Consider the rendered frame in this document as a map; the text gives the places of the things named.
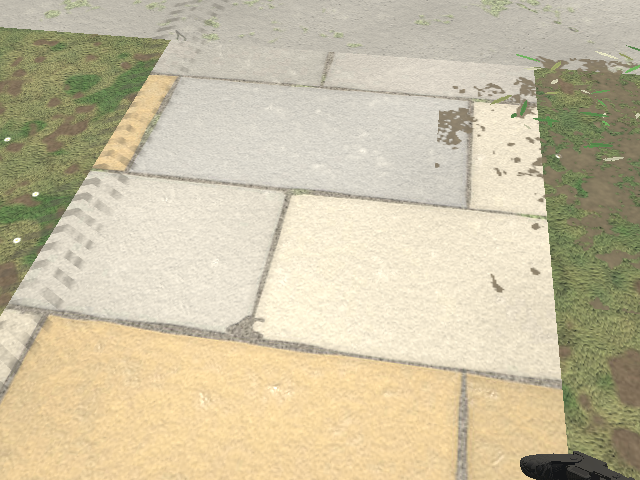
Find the right robot hand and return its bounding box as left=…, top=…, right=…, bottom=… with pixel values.
left=520, top=451, right=635, bottom=480

